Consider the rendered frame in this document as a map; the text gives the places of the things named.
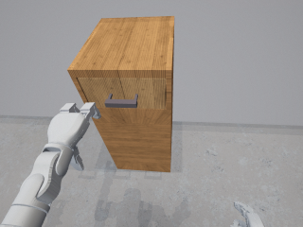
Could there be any drawer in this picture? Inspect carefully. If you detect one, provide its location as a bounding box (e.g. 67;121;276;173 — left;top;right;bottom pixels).
78;78;167;109

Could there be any left robot hand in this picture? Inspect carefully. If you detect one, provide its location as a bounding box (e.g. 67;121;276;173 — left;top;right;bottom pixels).
47;102;101;171

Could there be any left robot forearm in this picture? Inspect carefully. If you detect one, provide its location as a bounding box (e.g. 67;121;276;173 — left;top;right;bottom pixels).
0;143;74;227

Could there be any handle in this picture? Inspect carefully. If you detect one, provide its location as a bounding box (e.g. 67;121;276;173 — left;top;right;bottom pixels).
104;94;138;109

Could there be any cabinet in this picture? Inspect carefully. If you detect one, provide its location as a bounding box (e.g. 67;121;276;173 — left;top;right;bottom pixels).
67;16;175;173

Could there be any right robot hand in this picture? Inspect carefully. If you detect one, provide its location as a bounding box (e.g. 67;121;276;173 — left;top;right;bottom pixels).
230;201;265;227

